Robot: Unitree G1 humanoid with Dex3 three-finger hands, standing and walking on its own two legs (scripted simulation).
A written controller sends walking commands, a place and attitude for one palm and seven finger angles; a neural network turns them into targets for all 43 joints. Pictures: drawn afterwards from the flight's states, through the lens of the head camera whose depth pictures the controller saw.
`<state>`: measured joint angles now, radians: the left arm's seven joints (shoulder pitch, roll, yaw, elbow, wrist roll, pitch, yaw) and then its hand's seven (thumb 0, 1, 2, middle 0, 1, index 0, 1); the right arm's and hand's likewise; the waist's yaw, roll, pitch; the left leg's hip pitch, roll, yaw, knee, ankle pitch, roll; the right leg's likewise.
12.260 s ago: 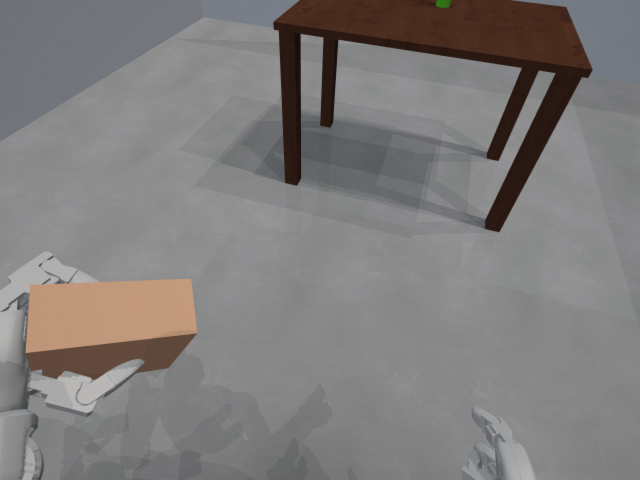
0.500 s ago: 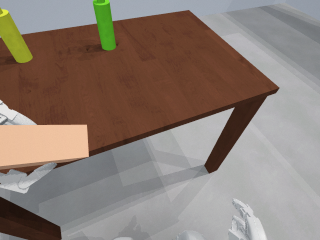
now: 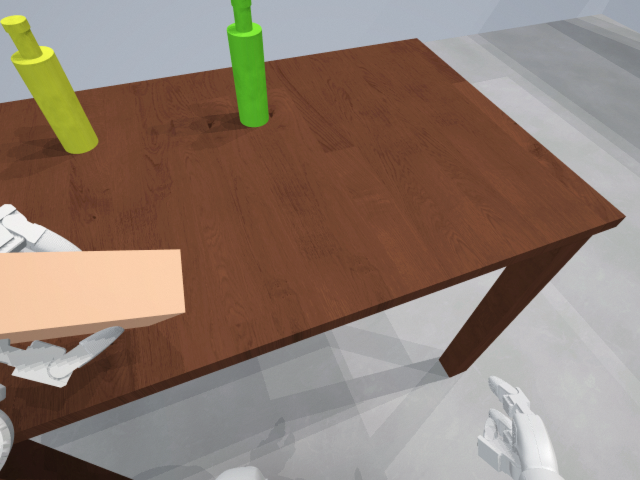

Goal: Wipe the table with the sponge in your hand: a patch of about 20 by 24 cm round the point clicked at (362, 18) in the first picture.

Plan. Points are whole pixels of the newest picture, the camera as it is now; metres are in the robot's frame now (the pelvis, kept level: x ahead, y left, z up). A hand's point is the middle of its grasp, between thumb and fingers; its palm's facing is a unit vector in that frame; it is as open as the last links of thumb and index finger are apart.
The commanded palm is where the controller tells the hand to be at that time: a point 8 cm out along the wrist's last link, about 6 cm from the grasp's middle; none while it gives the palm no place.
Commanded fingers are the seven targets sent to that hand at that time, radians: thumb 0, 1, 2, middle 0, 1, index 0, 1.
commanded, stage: come to a stop and stand still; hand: left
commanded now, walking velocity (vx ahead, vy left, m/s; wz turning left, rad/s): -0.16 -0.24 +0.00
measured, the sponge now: (115, 296) +0.24 +0.21 +0.16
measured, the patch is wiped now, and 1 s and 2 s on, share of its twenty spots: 0.00 0.00 0.00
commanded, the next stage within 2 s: look again from close up in 1.36 s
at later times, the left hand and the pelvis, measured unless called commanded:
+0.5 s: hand (49, 279) +0.25 +0.26 +0.18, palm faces +0.39 -0.85 -0.36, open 9.8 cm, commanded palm +0.18 +0.30 +0.20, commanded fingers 0.00 0.10 1.30 -1.20 -1.60 -1.20 -1.60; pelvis +0.03 +0.02 +0.02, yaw +0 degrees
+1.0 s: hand (19, 276) +0.26 +0.30 +0.16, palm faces +0.31 -0.85 -0.43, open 9.7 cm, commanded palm +0.19 +0.33 +0.20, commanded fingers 0.00 0.10 1.30 -1.20 -1.60 -1.20 -1.60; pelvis +0.03 +0.06 +0.02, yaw +0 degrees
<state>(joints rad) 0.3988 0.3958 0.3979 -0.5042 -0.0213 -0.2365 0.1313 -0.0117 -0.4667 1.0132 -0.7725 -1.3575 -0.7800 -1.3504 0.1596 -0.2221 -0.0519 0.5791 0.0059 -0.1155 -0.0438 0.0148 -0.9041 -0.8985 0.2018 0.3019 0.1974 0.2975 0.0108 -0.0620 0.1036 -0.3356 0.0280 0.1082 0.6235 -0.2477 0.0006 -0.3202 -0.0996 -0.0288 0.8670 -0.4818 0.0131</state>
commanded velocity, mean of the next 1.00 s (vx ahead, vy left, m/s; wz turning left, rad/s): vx -0.03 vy -0.02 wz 0.00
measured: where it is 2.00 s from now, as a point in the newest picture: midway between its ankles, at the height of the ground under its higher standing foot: outside the picture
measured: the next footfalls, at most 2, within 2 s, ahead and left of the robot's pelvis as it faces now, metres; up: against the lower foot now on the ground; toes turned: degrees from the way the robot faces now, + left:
right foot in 0.12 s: +0.07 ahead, -0.09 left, +0.00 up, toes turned +0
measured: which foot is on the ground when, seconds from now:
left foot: down 0.00-1.00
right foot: up 0.00-0.10, down 0.12-1.00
